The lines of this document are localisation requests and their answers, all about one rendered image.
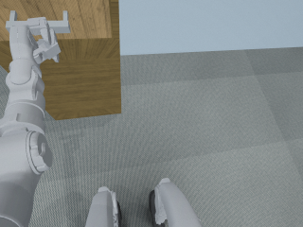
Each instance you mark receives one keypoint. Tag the left robot forearm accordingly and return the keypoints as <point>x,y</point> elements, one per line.
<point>25,110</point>

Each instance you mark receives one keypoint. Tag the left robot upper arm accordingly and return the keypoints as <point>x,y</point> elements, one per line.
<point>24,157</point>

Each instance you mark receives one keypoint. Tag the cabinet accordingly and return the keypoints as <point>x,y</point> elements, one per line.
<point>87,79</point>

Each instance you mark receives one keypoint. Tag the handle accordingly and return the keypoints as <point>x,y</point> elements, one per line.
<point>59,26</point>

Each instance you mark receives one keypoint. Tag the robot thigh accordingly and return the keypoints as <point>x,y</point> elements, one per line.
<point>179,211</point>
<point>103,209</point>

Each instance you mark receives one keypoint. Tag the drawer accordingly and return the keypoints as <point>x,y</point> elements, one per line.
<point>88,19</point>

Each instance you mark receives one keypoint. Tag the left robot hand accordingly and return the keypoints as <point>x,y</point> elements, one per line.
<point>23,45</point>

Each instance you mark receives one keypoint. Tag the robot right thigh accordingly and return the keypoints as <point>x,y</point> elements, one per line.
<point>179,211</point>

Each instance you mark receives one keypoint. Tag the robot left thigh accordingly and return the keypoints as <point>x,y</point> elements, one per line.
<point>103,209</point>

